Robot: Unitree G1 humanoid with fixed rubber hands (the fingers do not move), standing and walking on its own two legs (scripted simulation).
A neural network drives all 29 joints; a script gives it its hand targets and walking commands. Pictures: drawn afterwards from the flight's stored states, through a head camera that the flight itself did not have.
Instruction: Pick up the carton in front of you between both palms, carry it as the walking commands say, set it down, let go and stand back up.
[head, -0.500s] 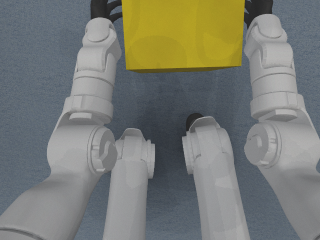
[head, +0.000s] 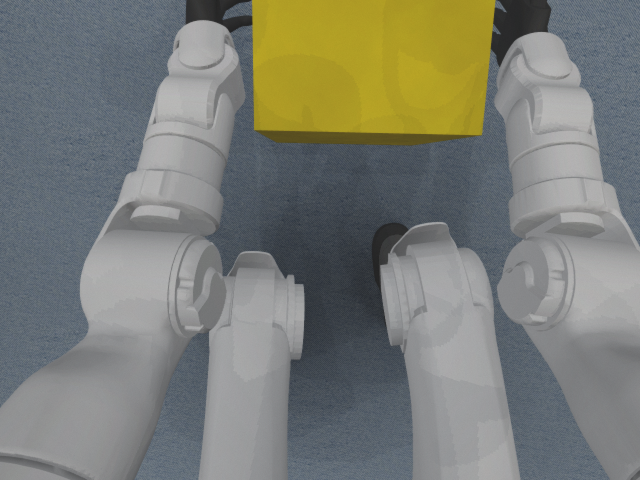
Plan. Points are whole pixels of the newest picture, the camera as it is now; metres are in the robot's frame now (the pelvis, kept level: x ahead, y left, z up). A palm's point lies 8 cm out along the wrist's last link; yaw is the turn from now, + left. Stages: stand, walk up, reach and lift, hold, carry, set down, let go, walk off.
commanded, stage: set down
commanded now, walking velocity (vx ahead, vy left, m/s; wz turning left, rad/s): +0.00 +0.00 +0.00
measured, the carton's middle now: (356, 52) +0.51 -0.10 -0.25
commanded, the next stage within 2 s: none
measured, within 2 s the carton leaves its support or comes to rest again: rests again in 0.08 s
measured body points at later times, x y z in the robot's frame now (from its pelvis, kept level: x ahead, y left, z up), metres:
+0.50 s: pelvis -0.01 +0.00 -0.01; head +0.35 -0.04 +0.25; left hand +0.55 +0.06 -0.19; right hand +0.50 -0.25 -0.19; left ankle +0.09 +0.11 -0.36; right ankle +0.13 -0.14 -0.36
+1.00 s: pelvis -0.01 -0.01 -0.02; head +0.37 -0.04 +0.21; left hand +0.56 +0.09 -0.21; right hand +0.50 -0.30 -0.21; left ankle +0.09 +0.11 -0.36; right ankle +0.13 -0.14 -0.36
